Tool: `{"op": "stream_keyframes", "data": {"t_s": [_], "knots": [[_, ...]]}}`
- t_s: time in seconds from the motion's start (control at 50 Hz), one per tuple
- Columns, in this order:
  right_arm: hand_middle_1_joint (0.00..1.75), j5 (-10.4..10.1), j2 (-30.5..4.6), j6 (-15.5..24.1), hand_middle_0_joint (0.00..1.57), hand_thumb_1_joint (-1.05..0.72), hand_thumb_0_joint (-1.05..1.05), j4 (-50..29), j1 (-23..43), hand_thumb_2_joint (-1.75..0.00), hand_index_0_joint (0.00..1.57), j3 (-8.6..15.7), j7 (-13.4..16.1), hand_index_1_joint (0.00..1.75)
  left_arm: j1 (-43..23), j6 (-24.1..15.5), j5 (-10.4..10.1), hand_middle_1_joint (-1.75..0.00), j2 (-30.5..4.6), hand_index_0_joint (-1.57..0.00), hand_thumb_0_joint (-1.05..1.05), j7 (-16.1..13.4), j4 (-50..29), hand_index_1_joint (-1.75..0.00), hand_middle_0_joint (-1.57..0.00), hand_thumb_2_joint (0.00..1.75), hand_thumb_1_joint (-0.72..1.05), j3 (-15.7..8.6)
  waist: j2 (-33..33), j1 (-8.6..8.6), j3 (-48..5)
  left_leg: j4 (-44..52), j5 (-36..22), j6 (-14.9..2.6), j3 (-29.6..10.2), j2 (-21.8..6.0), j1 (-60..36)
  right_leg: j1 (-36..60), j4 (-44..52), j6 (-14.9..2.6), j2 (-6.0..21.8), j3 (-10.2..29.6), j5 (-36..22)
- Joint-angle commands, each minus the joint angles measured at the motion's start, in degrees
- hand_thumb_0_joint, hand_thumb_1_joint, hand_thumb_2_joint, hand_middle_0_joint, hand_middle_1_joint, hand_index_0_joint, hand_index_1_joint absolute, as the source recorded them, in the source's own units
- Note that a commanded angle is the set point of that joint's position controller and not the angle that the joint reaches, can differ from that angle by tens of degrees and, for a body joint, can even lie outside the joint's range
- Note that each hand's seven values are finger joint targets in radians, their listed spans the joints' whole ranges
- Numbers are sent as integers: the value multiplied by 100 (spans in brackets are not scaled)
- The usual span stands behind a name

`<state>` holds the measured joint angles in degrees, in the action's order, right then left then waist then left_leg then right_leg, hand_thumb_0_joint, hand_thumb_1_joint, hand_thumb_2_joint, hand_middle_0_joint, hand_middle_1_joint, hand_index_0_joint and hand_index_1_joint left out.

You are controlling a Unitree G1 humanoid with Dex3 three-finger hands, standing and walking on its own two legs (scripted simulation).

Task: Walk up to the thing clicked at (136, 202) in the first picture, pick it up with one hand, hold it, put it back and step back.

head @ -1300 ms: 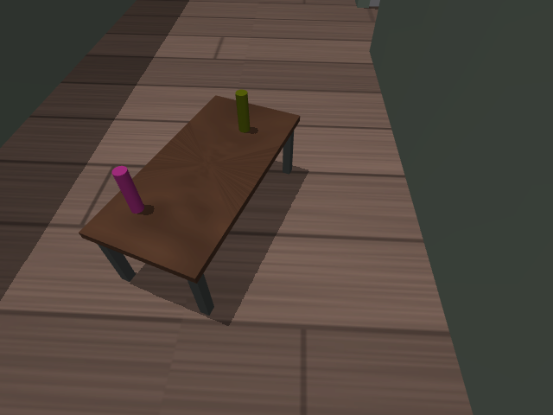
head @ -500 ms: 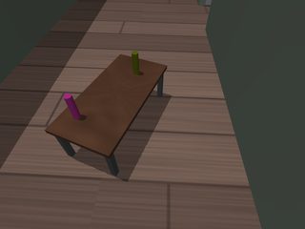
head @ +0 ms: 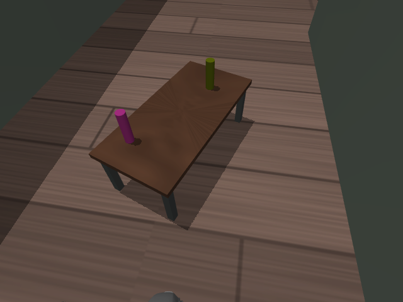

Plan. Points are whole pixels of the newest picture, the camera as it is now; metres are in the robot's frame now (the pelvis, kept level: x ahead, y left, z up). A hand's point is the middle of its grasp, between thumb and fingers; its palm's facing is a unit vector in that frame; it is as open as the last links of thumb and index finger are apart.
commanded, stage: walk up
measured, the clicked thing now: (125, 127) +0.89 +0.38 -0.35
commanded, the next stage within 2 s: none
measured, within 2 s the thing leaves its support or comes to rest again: neither
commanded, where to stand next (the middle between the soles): +0.24 +0.30 m, yaw +25 degrees
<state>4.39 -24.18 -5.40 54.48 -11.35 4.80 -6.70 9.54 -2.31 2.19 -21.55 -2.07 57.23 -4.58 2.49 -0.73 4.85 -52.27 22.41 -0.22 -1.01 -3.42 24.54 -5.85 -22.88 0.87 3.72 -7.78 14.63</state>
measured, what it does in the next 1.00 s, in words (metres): steps to the left, turning left: left foot, then right foot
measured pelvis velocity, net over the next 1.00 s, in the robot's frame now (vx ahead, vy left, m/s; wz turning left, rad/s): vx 0.16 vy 0.29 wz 0.47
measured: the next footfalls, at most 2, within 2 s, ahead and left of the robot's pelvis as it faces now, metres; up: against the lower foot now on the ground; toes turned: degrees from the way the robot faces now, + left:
left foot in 0.16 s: +0.12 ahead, +0.24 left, +0.00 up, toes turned +9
right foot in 0.50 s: +0.22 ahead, +0.06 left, +0.00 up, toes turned +9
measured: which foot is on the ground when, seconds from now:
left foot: up 0.00-0.14, down 0.16-0.50, up 0.52-0.90, down 0.92-1.00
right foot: down 0.00-0.20, up 0.22-0.48, down 0.50-0.94, up 0.96-1.00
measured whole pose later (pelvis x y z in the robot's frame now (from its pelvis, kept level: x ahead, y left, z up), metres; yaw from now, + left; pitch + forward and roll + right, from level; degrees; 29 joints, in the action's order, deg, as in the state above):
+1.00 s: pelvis +0.16 +0.29 -0.03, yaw +27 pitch -3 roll -1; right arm 1.0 -24.4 -0.5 45.3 -12.9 5.7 -4.8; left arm 18.9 -1.9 1.3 -26.5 -1.4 49.1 -3.2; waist 1.0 1.2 7.9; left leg -45.3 20.4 -0.1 -1.3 -1.6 22.4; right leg -19.1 -60.6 -1.0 11.4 -2.7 30.7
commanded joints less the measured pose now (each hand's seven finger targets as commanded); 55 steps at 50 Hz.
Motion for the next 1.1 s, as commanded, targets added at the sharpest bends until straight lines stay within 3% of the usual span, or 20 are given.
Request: {"op": "stream_keyframes", "data": {"t_s": [0.0,0.14,0.16,0.18,0.22,0.28,0.4,0.44,0.46,0.48,0.52,0.56,0.62,0.8,0.88,0.92,0.94,0.96,1.02,1.08], "knots": [[30,-62,-888,126,20,-90,0,-897,360,-90,20,324,-131,30,-143,-212,61,-30,-1955,-20,0,-160,-662,-30,-20,90,90,-502,-887,120,-60,351,-183,150,-419,-683,583,-12,744,-1255,1842,740,-361],[30,-142,-1096,281,20,-90,0,-637,-643,-90,20,549,-19,30,91,-63,21,-30,-1808,-20,0,-46,-820,-30,-20,90,90,-418,-400,-375,-839,1615,-585,-124,674,221,-1885,-1169,-1566,-559,981,-290,265],[30,-105,-1400,284,20,-90,0,-526,-1147,-90,20,639,43,30,179,-31,16,-30,-1565,-20,0,-40,-866,-30,-20,90,90,-343,305,-647,-923,1971,-15,-406,195,198,-2284,-1609,-2838,-403,650,-470,613],[30,-114,-2016,300,20,-90,0,-694,-1116,-90,20,731,92,30,152,-35,-125,-30,-1235,-20,0,-5,-1106,-30,-20,90,90,-249,1954,-698,-515,3609,535,-1028,-2571,-940,-2235,-2898,-4061,-81,-413,-599,2440],[30,-311,-2233,296,20,-90,0,-834,-856,-90,20,715,129,30,-157,-138,-108,-30,-1712,-20,0,-34,-1110,-30,-20,90,90,-248,1518,-585,-88,4209,774,-1726,-3970,-1557,-1434,-2966,-4358,-180,-91,492,2426],[30,-235,-1545,332,20,-90,0,-1121,-164,-90,20,486,266,30,735,-145,-267,-30,-1685,-20,0,5,-730,-30,-20,90,90,-260,907,21,-165,3220,-422,-1212,-1833,-671,-1286,-2490,-3683,-271,371,728,1359],[30,-167,-1303,350,20,-90,0,-1549,-300,-90,20,460,192,30,1106,-253,-188,-30,-1560,-20,0,-63,-807,-30,-20,90,90,-251,795,-5,-482,2999,-1262,-1496,-1881,-669,-927,-1449,-1885,-155,-141,307,1120],[30,-183,-1129,283,20,-90,0,-1803,246,-90,20,401,152,30,1818,-334,-177,-30,-1512,-20,0,-137,-615,-30,-20,90,90,-318,333,484,-592,2242,-931,-1198,-1335,-310,89,12,-808,-151,-233,154,-332],[30,-224,-843,274,20,-90,0,-1930,349,-90,20,313,144,30,2285,-363,-129,-30,-1822,-20,0,-194,-496,-30,-20,90,90,-442,-321,798,-773,1432,-453,-849,-1082,102,800,984,-427,-206,27,554,-687],[30,-273,-412,299,20,-90,0,-2005,173,-90,20,195,175,30,2529,-396,9,-30,-2302,-20,0,-264,-565,-30,-20,90,90,-601,-1699,1015,-715,-3,698,-426,-865,1144,1761,1330,606,-405,1274,2682,684],[30,-154,-1206,67,20,-90,0,-1541,-820,-90,20,453,234,30,965,-338,-6,-30,-2536,-20,0,-344,-1141,-30,-20,90,90,-592,-510,111,-286,-1461,640,-88,-1282,692,1421,-337,1477,-908,2659,4324,3311],[30,-164,-1353,79,20,-90,0,-1348,-844,-90,20,497,200,30,526,-419,-43,-30,-2187,-20,0,-305,-1301,-30,-20,90,90,-470,-728,-108,420,-1724,248,17,-1172,275,1414,-1032,1314,-1306,2341,3388,2668],[30,-193,-1180,203,20,-90,0,-1241,-758,-90,20,433,94,30,885,-507,-15,-30,-1800,-20,0,-262,-1141,-30,-20,90,90,-389,-815,74,277,-1499,-471,155,-946,309,965,-1024,931,-954,1501,1646,917],[30,-231,-1007,395,20,-90,0,-1607,210,-90,20,369,-12,30,1367,-470,12,-30,-2265,-20,0,-62,-1282,-30,-20,90,90,-512,-1429,425,-215,714,-64,90,-63,-172,396,-162,0,-1188,1655,435,-925],[30,-295,-1207,520,20,-90,0,-983,-1088,-90,20,534,172,30,1057,-294,-51,-30,-1841,-20,0,-7,-1426,-30,-20,90,90,-291,-179,-350,-918,1992,-1095,-148,394,387,-1846,-1007,-2606,-686,1221,-316,-1424],[30,-248,-1994,606,20,-90,0,-1071,-1406,-90,20,676,389,30,1482,-210,-137,-30,-975,-20,0,33,-1616,-30,-20,90,90,23,2231,-361,-872,2847,-1479,-822,-2690,-1159,-2658,-3182,-4803,-180,126,-69,2205],[30,-432,-2188,614,20,-90,0,-1135,-1351,-90,20,679,400,30,1067,-157,-153,-30,-1567,-20,0,-27,-1568,-30,-20,90,90,-88,1474,-479,-934,3324,-1096,-1410,-3763,-1711,-2186,-3225,-4793,-306,121,439,2163],[30,-480,-2205,585,20,-90,0,-1114,-1182,-90,20,681,426,30,767,-134,-146,-30,-1811,-20,0,-45,-1501,-30,-20,90,90,-125,1165,-408,-542,3509,-447,-1626,-3743,-1784,-1650,-3204,-5004,-331,348,723,1989],[30,-483,-1431,699,20,-90,0,-1198,-705,-90,20,364,595,30,1166,-102,-264,-30,-1537,-20,0,62,-1165,-30,-20,90,90,-124,478,35,-198,2602,-3128,-953,-1544,-757,-1461,-2911,-4341,-373,541,996,941],[30,-506,-1333,858,20,-90,0,-1147,-592,-90,20,227,681,30,1335,11,-252,-30,-1265,-20,0,89,-991,-30,-20,90,90,-94,656,209,-357,2409,-4502,-1126,-1276,-845,-1094,-2225,-3866,-292,393,845,664]]}}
